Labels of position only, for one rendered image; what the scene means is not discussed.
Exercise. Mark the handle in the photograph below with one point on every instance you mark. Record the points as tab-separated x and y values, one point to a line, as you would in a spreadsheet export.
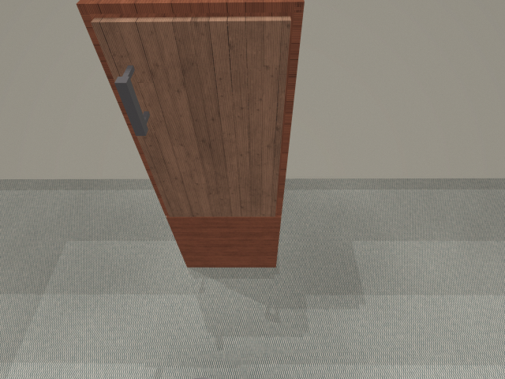
128	96

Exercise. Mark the cupboard door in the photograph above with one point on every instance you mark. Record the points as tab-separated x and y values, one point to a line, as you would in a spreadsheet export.
215	91

